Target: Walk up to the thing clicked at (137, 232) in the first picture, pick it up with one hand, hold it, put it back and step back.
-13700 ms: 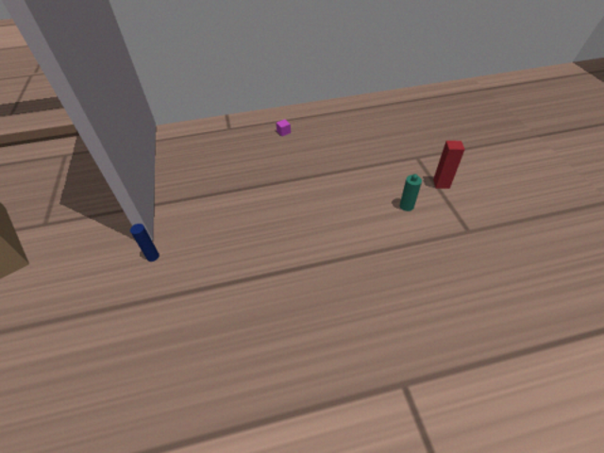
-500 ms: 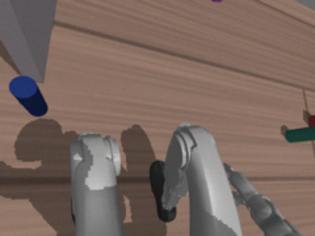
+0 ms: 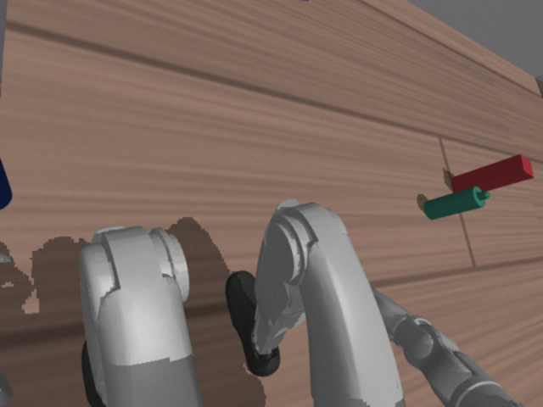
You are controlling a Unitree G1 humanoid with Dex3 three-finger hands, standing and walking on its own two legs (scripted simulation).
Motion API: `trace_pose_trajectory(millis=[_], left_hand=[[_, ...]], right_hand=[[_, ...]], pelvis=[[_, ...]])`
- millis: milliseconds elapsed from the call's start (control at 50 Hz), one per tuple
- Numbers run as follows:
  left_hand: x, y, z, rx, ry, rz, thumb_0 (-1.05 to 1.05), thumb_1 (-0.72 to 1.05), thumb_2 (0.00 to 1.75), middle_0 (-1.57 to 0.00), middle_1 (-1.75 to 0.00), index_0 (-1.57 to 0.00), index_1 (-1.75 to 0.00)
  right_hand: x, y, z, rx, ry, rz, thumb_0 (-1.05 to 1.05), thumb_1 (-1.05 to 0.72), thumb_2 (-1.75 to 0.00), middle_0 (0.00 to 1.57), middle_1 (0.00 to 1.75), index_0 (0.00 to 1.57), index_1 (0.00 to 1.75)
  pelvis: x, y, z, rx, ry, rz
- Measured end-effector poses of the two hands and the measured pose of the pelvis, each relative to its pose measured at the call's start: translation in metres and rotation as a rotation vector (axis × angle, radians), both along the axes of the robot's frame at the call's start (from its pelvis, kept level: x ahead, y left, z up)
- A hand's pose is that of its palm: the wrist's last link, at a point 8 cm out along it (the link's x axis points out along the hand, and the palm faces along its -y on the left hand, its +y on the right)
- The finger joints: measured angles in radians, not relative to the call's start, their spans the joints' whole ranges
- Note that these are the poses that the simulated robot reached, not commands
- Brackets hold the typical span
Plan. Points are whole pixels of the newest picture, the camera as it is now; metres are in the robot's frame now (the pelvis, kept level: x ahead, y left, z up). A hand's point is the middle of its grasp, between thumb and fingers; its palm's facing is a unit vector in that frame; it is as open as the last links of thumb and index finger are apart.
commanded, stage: close in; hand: left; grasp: from the side
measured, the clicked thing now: out of the picture +0.44 +0.29 -0.19
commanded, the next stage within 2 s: rest palm in 0.26 s
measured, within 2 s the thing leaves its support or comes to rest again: leaves its support in 1.68 s
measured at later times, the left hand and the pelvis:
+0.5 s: hand out of the picture +0.41 +0.29 -0.17, palm faces +0.42 -0.91 +0.00, open 17.2 cm; pelvis +0.00 +0.00 +0.00, yaw -2 degrees
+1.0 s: hand out of the picture +0.43 +0.29 -0.18, palm faces +0.42 -0.91 +0.00, open 10.8 cm; pelvis +0.00 +0.01 +0.00, yaw -3 degrees
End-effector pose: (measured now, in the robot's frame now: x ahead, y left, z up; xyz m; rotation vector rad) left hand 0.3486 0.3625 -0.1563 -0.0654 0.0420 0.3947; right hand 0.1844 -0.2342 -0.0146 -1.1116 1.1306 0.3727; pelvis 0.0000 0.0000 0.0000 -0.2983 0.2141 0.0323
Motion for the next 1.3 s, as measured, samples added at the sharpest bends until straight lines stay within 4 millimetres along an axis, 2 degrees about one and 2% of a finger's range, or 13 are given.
trace_pose_trajectory(millis=[120, 360, 520, 620, 820, 1020, 1140, 1300], left_hand=[[0.001, -0.004, 0.002, 0.057, 0.024, -0.057, -0.02, -0.61, 0.02, -0.07, -0.07, -0.07, -0.07], [0.021, -0.04, -0.014, 0.003, 0.007, -0.009, -0.02, -0.6, 0.04, -0.06, -0.07, -0.07, -0.07], [0.018, -0.028, -0.017, 0.063, 0.009, 0.04, -0.02, -0.48, 0.1, -0.08, -0.07, -0.07, -0.08], [0.022, -0.026, -0.013, 0.076, 0.012, 0.027, -0.02, -0.34, 0.19, -0.17, -0.15, -0.16, -0.16], [0.042, -0.043, -0.015, 0.034, 0.005, 0.012, -0.01, -0.12, 0.34, -0.33, -0.3, -0.32, -0.31], [0.041, -0.03, -0.017, 0.067, 0.005, 0.03, -0.01, 0.12, 0.52, -0.52, -0.48, -0.5, -0.49], [0.048, -0.032, -0.015, 0.059, 0.008, 0.018, 0.0, 0.26, 0.64, -0.65, -0.61, -0.63, -0.62], [0.055, -0.036, -0.015, 0.049, 0.007, 0.029, 0.01, 0.19, 0.73, -0.79, -0.81, -0.76, -0.82]], right_hand=[[-0.012, -0.006, 0.0, -0.031, 0.05, -0.011, 0.0, -0.93, -0.9, 0.2, 0.3, 0.21, 0.3], [-0.017, -0.007, 0.007, -0.06, 0.078, -0.008, 0.0, -0.92, -0.9, 0.2, 0.3, 0.21, 0.3], [-0.021, -0.011, 0.0, -0.078, 0.124, -0.012, 0.0, -0.9, -0.9, 0.2, 0.3, 0.21, 0.3], [-0.02, -0.012, -0.004, -0.071, 0.132, -0.016, 0.0, -0.89, -0.9, 0.2, 0.3, 0.21, 0.3], [-0.021, -0.006, 0.003, -0.07, 0.098, -0.027, 0.0, -0.88, -0.9, 0.2, 0.3, 0.21, 0.3], [-0.033, -0.009, 0.005, -0.103, 0.153, -0.04, 0.0, -0.87, -0.89, 0.2, 0.3, 0.21, 0.3], [-0.033, -0.01, 0.005, -0.104, 0.157, -0.05, 0.0, -0.87, -0.89, 0.2, 0.3, 0.21, 0.3], [-0.031, -0.011, 0.007, -0.104, 0.143, -0.05, 0.0, -0.87, -0.89, 0.2, 0.3, 0.21, 0.3]], pelvis=[[-0.001, 0.003, 0.001, -0.009, 0.001, 0.001], [0.0, 0.002, 0.001, -0.022, -0.013, -0.018], [0.0, 0.002, 0.0, -0.021, -0.012, -0.024], [0.0, 0.002, 0.0, -0.019, -0.006, -0.024], [-0.001, 0.003, 0.0, -0.029, -0.015, -0.038], [-0.001, 0.006, 0.002, -0.037, -0.011, -0.039], [-0.001, 0.006, 0.004, -0.04, -0.006, -0.039], [0.0, 0.005, 0.004, -0.04, -0.004, -0.044]])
